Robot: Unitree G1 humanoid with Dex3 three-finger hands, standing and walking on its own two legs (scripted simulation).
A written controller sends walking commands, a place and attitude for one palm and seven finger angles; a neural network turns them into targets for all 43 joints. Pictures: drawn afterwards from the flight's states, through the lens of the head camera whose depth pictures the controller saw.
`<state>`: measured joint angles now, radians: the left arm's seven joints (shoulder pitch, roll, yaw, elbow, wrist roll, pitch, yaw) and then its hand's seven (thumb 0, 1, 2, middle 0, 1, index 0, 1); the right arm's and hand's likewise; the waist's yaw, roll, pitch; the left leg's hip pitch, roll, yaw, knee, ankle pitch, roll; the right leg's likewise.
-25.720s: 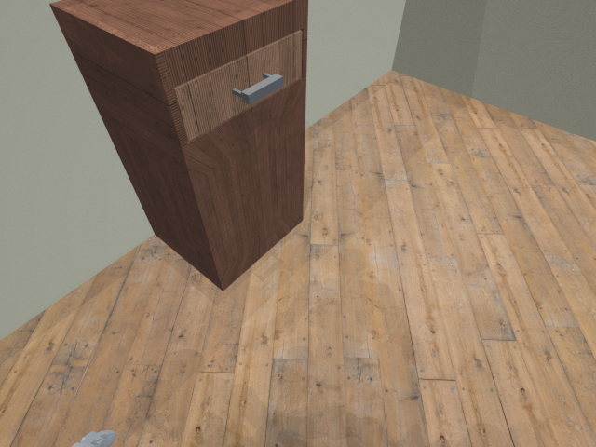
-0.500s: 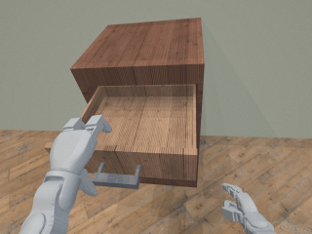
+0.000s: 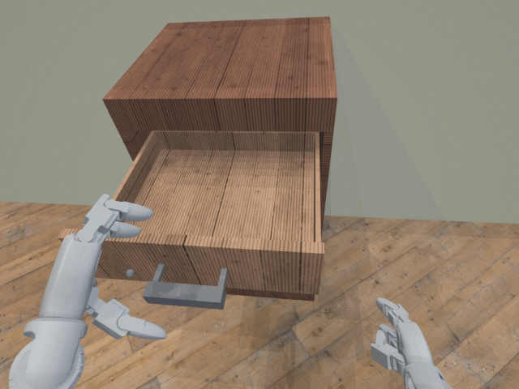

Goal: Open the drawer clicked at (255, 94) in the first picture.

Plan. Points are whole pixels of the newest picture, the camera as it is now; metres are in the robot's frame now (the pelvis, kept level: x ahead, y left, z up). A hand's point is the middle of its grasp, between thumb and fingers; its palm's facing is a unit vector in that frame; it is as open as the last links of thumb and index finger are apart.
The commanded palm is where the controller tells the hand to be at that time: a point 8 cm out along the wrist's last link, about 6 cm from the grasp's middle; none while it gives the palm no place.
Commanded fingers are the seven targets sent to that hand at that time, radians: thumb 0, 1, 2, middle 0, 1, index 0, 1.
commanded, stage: draw the hand back to the body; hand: left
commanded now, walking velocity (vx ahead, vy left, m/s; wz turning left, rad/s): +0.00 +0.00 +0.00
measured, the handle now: (188, 283) +0.28 +0.17 -0.01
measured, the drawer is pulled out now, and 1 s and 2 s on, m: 0.30 0.30 0.30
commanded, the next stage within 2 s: step back with the hand held close in 0.88 s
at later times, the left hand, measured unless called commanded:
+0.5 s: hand (79, 259) +0.21 +0.24 +0.17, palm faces +0.37 -0.83 -0.41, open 10.3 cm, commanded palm +0.15 +0.29 +0.18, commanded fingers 0.00 0.62 0.78 -0.22 -0.48 -0.22 -0.48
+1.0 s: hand (67, 267) +0.20 +0.25 +0.17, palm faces +0.43 -0.80 -0.41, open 7.5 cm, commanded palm +0.15 +0.30 +0.18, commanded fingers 0.00 0.90 0.90 -0.20 -0.30 -0.20 -0.30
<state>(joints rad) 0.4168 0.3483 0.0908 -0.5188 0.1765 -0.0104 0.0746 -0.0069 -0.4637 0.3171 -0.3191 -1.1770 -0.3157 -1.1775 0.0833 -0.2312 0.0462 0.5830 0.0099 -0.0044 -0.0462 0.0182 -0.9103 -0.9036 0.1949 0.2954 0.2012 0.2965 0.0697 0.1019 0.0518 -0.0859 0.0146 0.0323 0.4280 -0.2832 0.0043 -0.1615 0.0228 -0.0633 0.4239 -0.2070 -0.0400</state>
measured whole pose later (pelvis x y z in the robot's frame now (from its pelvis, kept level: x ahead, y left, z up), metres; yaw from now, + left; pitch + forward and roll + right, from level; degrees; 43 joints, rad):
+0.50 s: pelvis +0.03 +0.02 +0.00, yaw +1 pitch -2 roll -1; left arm 0.54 0.34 0.27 -0.55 -0.04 -0.14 0.12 0.00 0.28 0.64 -0.26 -0.69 -0.25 -0.69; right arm 0.18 -0.21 0.01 0.63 0.00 -0.14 -0.06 0.02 -0.91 -0.90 0.20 0.30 0.20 0.30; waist 0.05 0.06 0.02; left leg -0.08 0.00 0.02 0.44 -0.32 0.02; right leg -0.14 0.01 -0.07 0.42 -0.25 -0.02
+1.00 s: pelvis +0.03 +0.01 +0.00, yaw +2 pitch -2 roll -1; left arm 0.55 0.33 0.29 -0.53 -0.05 -0.11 0.13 0.01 0.87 0.89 -0.21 -0.31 -0.21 -0.31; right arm 0.17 -0.20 0.02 0.62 0.01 -0.12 -0.06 0.02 -0.91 -0.90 0.20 0.30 0.20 0.30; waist 0.06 0.06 0.01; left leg -0.10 0.00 0.00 0.45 -0.33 0.01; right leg -0.15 0.00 -0.09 0.44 -0.25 -0.02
